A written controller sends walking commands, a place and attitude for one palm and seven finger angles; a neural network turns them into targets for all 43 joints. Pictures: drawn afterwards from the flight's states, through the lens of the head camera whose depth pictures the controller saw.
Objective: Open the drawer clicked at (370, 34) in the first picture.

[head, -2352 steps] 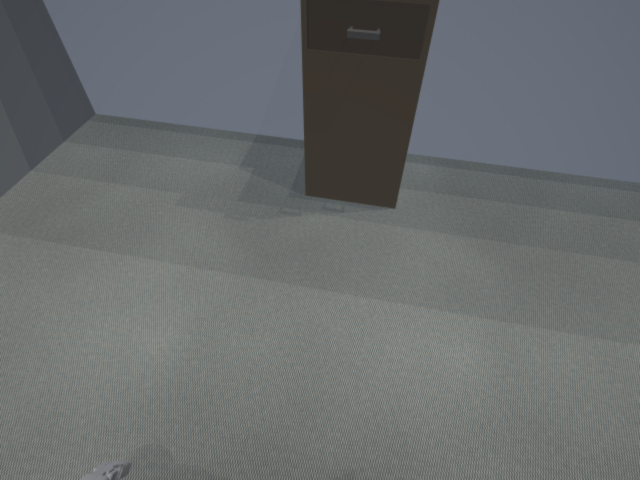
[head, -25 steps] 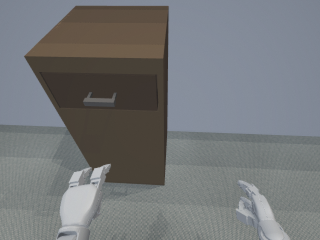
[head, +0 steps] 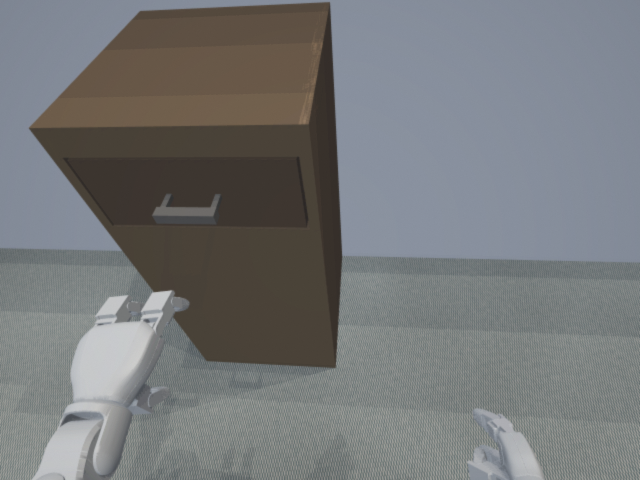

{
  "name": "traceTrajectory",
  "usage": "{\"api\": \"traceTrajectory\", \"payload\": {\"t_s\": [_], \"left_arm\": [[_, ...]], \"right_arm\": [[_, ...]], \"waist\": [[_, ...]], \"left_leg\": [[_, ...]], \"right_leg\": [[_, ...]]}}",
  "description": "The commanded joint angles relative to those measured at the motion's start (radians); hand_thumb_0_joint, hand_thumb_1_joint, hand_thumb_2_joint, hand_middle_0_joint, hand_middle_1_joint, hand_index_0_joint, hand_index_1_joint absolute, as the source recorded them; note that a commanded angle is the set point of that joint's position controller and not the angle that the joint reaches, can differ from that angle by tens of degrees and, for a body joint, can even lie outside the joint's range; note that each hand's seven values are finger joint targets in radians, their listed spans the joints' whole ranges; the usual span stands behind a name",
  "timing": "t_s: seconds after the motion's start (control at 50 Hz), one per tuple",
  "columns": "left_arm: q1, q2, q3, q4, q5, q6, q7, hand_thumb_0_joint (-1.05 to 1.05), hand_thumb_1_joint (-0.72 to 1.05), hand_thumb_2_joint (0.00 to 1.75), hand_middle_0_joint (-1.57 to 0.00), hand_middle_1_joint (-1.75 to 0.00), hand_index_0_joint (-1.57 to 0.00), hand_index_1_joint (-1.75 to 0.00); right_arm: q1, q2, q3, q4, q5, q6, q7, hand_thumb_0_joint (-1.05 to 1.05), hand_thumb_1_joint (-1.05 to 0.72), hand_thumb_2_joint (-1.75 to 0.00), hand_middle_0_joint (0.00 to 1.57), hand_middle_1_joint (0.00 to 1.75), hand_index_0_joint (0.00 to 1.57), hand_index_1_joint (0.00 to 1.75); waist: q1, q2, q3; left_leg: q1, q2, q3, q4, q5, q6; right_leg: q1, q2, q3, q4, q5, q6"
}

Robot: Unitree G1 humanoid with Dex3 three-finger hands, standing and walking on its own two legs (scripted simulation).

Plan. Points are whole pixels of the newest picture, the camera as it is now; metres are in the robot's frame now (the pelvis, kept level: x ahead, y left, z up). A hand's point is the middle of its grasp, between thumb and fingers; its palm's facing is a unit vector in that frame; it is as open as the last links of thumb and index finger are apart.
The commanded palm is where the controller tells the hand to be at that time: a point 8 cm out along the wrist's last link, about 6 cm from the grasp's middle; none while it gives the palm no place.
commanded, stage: raise the hand with hooked fingers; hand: left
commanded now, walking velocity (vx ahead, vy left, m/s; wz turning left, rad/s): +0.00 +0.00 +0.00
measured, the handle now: (189, 207) +0.51 +0.29 +0.02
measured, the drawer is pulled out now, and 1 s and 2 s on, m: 0.00 0.00 0.00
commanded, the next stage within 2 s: move the hooked fingers above the handle in 1.00 s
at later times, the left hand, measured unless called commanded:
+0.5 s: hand (110, 279) +0.30 +0.29 +0.11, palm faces +0.10 -0.09 -0.99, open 13.7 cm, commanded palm +0.27 +0.28 +0.17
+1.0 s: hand (86, 283) +0.28 +0.30 +0.12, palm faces +0.09 -0.10 -0.99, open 13.8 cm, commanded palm +0.26 +0.30 +0.19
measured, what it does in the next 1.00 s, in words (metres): shifts its weight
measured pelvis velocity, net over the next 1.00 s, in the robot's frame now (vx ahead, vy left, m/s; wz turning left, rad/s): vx -0.02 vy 0.06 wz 0.02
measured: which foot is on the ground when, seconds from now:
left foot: down 0.00-1.00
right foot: down 0.00-1.00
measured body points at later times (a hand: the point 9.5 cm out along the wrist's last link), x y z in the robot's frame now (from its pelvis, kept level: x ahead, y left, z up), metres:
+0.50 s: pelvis +0.00 +0.04 +0.02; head +0.02 +0.01 +0.46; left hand +0.29 +0.29 +0.16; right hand +0.23 -0.16 -0.08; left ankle +0.02 +0.14 -0.72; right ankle -0.04 -0.06 -0.72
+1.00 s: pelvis -0.02 +0.06 +0.02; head +0.00 +0.03 +0.47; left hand +0.27 +0.30 +0.18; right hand +0.16 -0.17 -0.10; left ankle +0.02 +0.14 -0.72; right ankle -0.04 -0.06 -0.72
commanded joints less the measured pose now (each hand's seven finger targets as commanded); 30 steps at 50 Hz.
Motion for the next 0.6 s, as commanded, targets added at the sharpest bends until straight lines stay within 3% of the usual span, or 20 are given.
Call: {"api": "traceTrajectory", "payload": {"t_s": [0.0,0.04,0.06,0.12,0.24,0.32,0.38,0.58], "left_arm": [[-0.119,0.177,0.157,-0.222,-0.018,0.005,0.085,0.0,-0.17,0.44,-0.28,-0.99,-0.28,-0.99],[-0.15,0.18,0.155,-0.196,-0.025,0.037,0.084,0.0,-0.22,0.42,-0.28,-1.02,-0.28,-1.02],[-0.158,0.162,0.125,-0.189,-0.029,0.055,0.076,0.0,-0.24,0.41,-0.28,-1.03,-0.28,-1.03],[-0.228,0.181,0.099,-0.231,-0.022,0.103,0.04,0.0,-0.31,0.38,-0.29,-1.08,-0.29,-1.08],[-0.345,0.225,0.102,-0.245,-0.025,0.148,-0.04,0.0,-0.45,0.32,-0.3,-1.17,-0.3,-1.17],[-0.436,0.229,0.086,-0.226,-0.026,0.166,-0.08,0.0,-0.5,0.3,-0.3,-1.2,-0.3,-1.2],[-0.508,0.233,0.073,-0.183,-0.04,0.186,-0.122,0.0,-0.5,0.3,-0.3,-1.2,-0.3,-1.2],[-0.737,0.31,0.086,-0.16,-0.066,0.149,-0.239,0.0,-0.5,0.3,-0.3,-1.2,-0.3,-1.2]], "right_arm": [[-0.15,-0.096,-0.06,-0.167,0.01,-0.069,-0.007,0.0,-0.9,-0.9,0.2,0.3,0.2,0.3],[-0.158,-0.106,-0.065,-0.165,0.02,-0.067,-0.007,0.0,-0.9,-0.9,0.2,0.3,0.2,0.3],[-0.153,-0.108,-0.066,-0.164,0.026,-0.065,-0.009,0.0,-0.9,-0.9,0.2,0.3,0.2,0.3],[-0.161,-0.115,-0.067,-0.162,0.035,-0.057,-0.009,0.0,-0.9,-0.9,0.2,0.3,0.2,0.3],[-0.171,-0.117,-0.056,-0.163,0.045,-0.033,-0.017,0.0,-0.9,-0.9,0.2,0.3,0.2,0.3],[-0.171,-0.114,-0.045,-0.163,0.053,-0.018,-0.015,0.0,-0.9,-0.9,0.2,0.3,0.2,0.3],[-0.169,-0.112,-0.036,-0.162,0.062,-0.005,-0.017,0.0,-0.9,-0.9,0.2,0.3,0.2,0.3],[-0.16,-0.118,-0.02,-0.148,0.065,0.006,-0.022,0.0,-0.9,-0.9,0.2,0.3,0.2,0.3]], "waist": [[0.009,-0.078,-0.257],[0.002,-0.126,-0.241],[0.001,-0.121,-0.228],[0.005,-0.059,-0.252],[0.004,-0.046,-0.23],[0.0,-0.002,-0.213],[-0.007,-0.018,-0.186],[-0.018,0.017,-0.209]], "left_leg": [[0.095,-0.08,-0.013,-0.013,0.247,0.05],[0.09,-0.081,-0.008,-0.021,0.244,0.05],[0.094,-0.079,-0.003,-0.033,0.242,0.051],[0.17,-0.075,0.005,-0.057,0.303,0.055],[0.258,-0.06,-0.003,-0.101,0.366,0.056],[0.309,-0.047,-0.018,-0.132,0.407,0.049],[0.317,-0.044,-0.022,-0.158,0.383,0.047],[0.389,-0.037,-0.045,-0.206,0.4,0.042]], "right_leg": [[0.171,-0.066,0.158,-0.117,0.676,0.073],[0.171,-0.064,0.156,-0.127,0.681,0.079],[0.174,-0.067,0.141,-0.129,0.682,0.083],[0.186,-0.058,0.108,-0.139,0.669,0.074],[0.182,-0.034,0.068,-0.176,0.565,0.061],[0.17,-0.022,0.038,-0.194,0.499,0.051],[0.175,-0.019,0.029,-0.221,0.453,0.052],[0.208,-0.014,0.016,-0.277,0.403,0.044]]}}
